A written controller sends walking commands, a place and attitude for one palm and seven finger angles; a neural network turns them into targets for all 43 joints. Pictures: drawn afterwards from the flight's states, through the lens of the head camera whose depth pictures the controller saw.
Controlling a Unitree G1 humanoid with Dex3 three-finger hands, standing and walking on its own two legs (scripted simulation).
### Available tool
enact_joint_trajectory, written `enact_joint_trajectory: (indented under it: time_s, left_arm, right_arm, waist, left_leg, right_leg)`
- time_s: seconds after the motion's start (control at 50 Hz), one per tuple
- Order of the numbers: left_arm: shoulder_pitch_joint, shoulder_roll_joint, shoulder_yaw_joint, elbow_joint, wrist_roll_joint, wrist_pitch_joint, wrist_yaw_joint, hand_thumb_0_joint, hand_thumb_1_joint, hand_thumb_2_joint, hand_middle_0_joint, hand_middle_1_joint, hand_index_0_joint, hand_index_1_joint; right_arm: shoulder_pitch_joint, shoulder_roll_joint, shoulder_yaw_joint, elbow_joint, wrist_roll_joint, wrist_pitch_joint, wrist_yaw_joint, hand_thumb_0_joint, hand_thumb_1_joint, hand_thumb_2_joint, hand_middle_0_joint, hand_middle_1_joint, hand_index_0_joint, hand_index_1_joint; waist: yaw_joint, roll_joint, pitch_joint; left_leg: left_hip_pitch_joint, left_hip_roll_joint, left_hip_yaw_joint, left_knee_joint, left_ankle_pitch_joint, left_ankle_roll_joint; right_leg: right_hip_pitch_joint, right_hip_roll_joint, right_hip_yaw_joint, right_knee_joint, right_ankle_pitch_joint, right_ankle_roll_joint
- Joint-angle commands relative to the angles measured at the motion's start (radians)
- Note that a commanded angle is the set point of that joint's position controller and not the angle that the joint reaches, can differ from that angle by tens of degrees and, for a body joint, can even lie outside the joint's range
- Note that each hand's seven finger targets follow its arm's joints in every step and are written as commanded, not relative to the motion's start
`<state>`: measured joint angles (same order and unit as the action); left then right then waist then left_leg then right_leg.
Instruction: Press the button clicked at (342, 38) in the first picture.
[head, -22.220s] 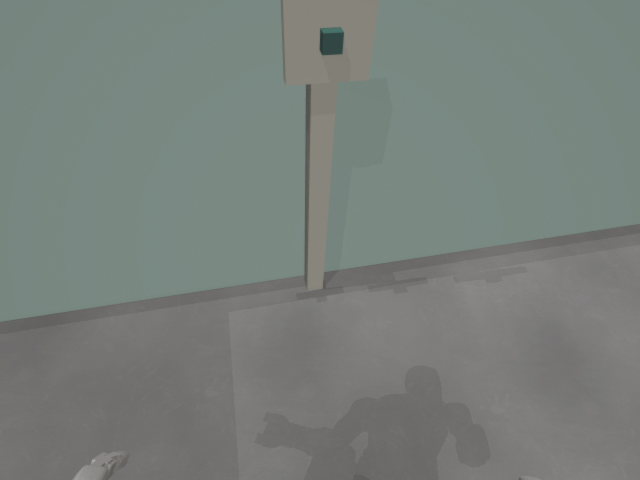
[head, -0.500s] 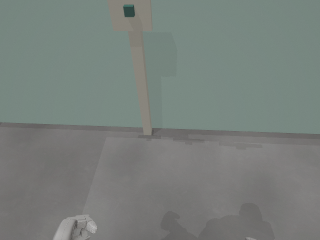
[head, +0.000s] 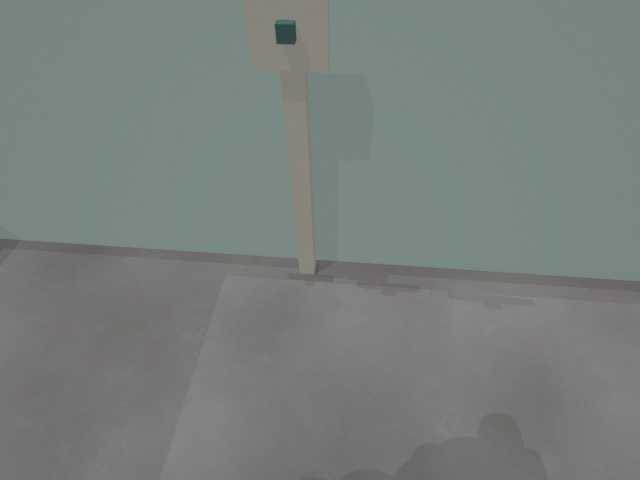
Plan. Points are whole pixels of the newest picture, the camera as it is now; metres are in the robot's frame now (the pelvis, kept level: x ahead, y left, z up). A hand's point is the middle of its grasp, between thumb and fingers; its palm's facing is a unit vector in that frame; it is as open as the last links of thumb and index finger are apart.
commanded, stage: let the arm hang, fingers relaxed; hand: left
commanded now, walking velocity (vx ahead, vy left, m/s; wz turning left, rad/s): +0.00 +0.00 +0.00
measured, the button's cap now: (286, 31) +0.94 +0.13 +0.15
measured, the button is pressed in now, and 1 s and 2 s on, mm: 0 0 0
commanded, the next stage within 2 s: stand and wait in 0.38 s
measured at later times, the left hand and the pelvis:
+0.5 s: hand out of the picture +0.13 +0.24 -0.15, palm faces -0.03 -0.94 -0.34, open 7.4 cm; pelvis +0.03 +0.00 +0.01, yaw +0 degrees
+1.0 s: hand out of the picture +0.14 +0.23 -0.14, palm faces -0.03 -0.93 -0.36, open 7.4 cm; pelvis +0.05 -0.02 +0.01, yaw +0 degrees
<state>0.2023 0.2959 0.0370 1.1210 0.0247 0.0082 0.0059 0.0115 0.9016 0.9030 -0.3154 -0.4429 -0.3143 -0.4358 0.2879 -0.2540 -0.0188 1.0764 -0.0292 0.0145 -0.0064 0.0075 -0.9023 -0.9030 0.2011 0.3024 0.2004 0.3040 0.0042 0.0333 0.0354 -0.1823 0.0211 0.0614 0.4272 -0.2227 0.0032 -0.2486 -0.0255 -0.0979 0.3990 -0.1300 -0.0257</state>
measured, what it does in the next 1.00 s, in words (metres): shifts its weight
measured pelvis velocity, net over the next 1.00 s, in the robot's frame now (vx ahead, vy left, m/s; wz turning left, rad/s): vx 0.05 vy -0.02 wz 0.00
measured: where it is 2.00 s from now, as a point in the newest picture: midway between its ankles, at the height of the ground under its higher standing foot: outside the picture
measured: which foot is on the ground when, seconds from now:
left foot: down 0.00-1.00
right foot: down 0.00-1.00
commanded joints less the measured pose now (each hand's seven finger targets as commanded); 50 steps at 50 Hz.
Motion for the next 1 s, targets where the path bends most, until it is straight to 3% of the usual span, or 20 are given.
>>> enact_joint_trajectory:
  time_s: [0.0, 0.26, 0.76, 0.98]
  left_arm:
    - [-0.063, 0.179, 0.033, -0.049, -0.006, -0.028, 0.008, 0.000, 0.900, 0.900, -0.200, -0.300, -0.200, -0.300]
    - [-0.135, 0.204, 0.024, -0.041, -0.008, -0.046, 0.010, 0.000, 0.900, 0.900, -0.200, -0.300, -0.200, -0.300]
    - [-0.174, 0.248, 0.021, -0.042, -0.011, -0.054, 0.013, 0.000, 0.900, 0.900, -0.200, -0.300, -0.200, -0.300]
    - [-0.175, 0.252, 0.020, -0.038, -0.012, -0.055, 0.014, 0.000, 0.900, 0.900, -0.200, -0.300, -0.200, -0.300]
  right_arm:
    - [-0.012, -0.178, -0.036, -0.034, 0.006, -0.023, -0.007, 0.000, -0.900, -0.900, 0.200, 0.300, 0.200, 0.300]
    - [-0.129, -0.224, -0.028, -0.023, 0.012, -0.036, -0.009, 0.000, -0.900, -0.900, 0.200, 0.300, 0.200, 0.300]
    - [-0.184, -0.271, -0.021, -0.019, 0.014, -0.030, -0.009, 0.000, -0.900, -0.900, 0.200, 0.300, 0.200, 0.300]
    - [-0.176, -0.270, -0.019, -0.011, 0.013, -0.027, -0.010, 0.000, -0.900, -0.900, 0.200, 0.300, 0.200, 0.300]
  waist:
    - [-0.004, -0.019, 0.025]
    - [-0.011, -0.008, -0.072]
    - [-0.016, -0.030, -0.116]
    - [-0.017, -0.025, -0.087]
  left_leg:
    - [-0.093, 0.104, -0.126, -0.155, -0.117, 0.042]
    - [0.034, 0.117, -0.111, -0.150, 0.178, 0.021]
    - [0.123, 0.125, -0.091, -0.168, 0.224, 0.008]
    - [0.118, 0.126, -0.081, -0.180, 0.186, 0.003]
  right_leg:
    - [0.046, -0.096, 0.137, -0.102, -0.189, -0.033]
    - [0.139, -0.116, 0.118, -0.071, 0.134, -0.023]
    - [0.195, -0.125, 0.127, -0.115, 0.237, -0.022]
    - [0.194, -0.125, 0.135, -0.134, 0.225, -0.022]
